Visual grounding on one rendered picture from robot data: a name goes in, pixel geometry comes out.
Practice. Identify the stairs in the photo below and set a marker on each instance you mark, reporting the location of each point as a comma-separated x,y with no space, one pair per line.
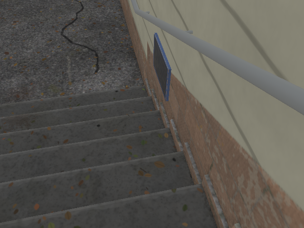
99,159

